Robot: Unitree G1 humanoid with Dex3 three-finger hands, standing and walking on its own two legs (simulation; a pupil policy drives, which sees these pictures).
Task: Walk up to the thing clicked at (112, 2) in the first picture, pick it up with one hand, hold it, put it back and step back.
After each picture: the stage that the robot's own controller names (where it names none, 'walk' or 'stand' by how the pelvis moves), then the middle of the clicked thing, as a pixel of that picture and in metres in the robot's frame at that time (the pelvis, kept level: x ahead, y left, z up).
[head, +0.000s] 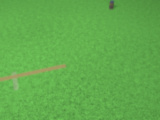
stand; (111, 5) +2.21 -0.35 -0.72
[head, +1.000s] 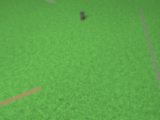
walk; (82, 15) +2.09 +0.15 -0.69
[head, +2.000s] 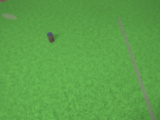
walk; (50, 37) +1.42 +0.51 -0.72
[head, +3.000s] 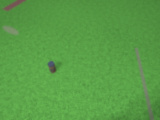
walk; (52, 67) +0.96 +0.42 -0.72
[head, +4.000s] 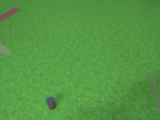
walk; (51, 103) +0.57 +0.31 -0.69
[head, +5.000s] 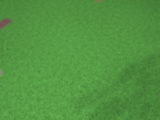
stand; out of the picture +0.32 +0.26 -0.69
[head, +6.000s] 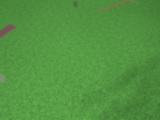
stand; out of the picture +0.29 +0.25 -0.72
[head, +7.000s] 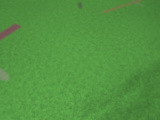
stand; out of the picture +0.30 +0.24 -0.73
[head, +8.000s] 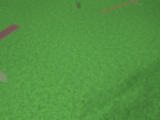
stand; out of the picture +0.29 +0.26 -0.73
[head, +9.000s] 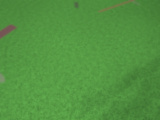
stand; out of the picture +0.28 +0.26 -0.73
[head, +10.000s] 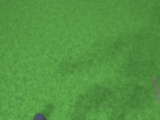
go down; (40, 119) +0.31 +0.27 -0.64
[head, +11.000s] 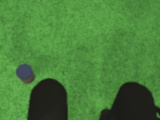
go down; (26, 74) +0.38 +0.27 -0.31
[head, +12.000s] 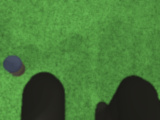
close in; (15, 66) +0.37 +0.28 -0.28
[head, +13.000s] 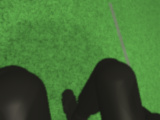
close in; out of the picture +0.37 +0.30 -0.22
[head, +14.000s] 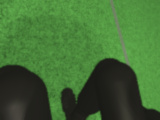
lift; out of the picture +0.35 +0.30 -0.22
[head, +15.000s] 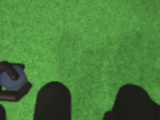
lift; (16, 82) +0.30 +0.25 -0.06
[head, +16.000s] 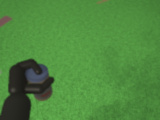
hold; (40, 83) +0.33 +0.17 +0.04
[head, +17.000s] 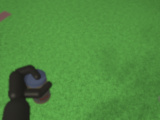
hold; (38, 87) +0.33 +0.18 +0.00
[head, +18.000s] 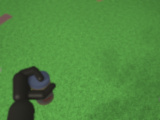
crouch; (42, 88) +0.33 +0.17 +0.00
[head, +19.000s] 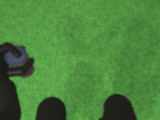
crouch; (21, 63) +0.40 +0.22 -0.08
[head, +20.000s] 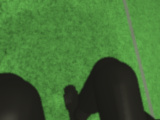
lower; out of the picture +0.40 +0.30 -0.23
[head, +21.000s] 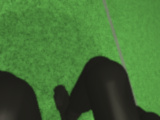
lower; out of the picture +0.40 +0.31 -0.22
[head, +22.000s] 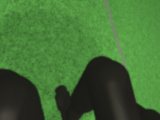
lower; out of the picture +0.39 +0.31 -0.22
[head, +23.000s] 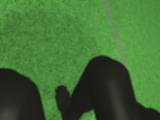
lower; out of the picture +0.39 +0.31 -0.22
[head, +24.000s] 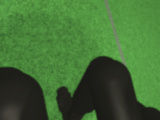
loosen; out of the picture +0.39 +0.30 -0.22
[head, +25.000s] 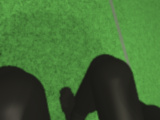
withdraw; out of the picture +0.37 +0.28 -0.21
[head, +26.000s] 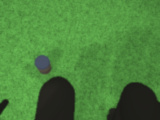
walk; (43, 65) +0.41 +0.23 -0.32
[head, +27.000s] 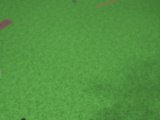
stand; out of the picture +0.32 +0.21 -0.66
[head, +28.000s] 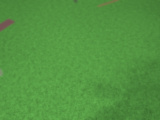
stand; out of the picture +0.34 +0.23 -0.67
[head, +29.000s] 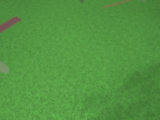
stand; out of the picture +0.34 +0.21 -0.70
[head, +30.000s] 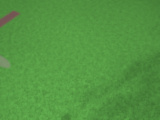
walk; out of the picture +0.36 +0.22 -0.71
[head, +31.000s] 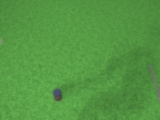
walk; (57, 95) +0.53 +0.18 -0.71
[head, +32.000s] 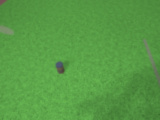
walk; (60, 67) +0.83 +0.32 -0.70
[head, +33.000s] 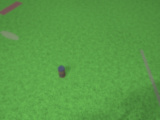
stand; (61, 71) +0.92 +0.26 -0.71
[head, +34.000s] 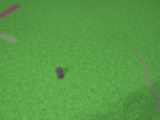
stand; (59, 73) +0.93 +0.28 -0.73
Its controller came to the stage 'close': yes
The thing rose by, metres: 0.71
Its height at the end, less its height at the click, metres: +0.00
